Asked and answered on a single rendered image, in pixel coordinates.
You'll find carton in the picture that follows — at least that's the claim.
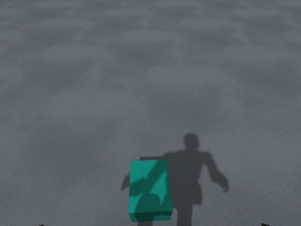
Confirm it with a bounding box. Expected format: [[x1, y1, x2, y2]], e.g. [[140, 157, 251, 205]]
[[128, 159, 173, 222]]

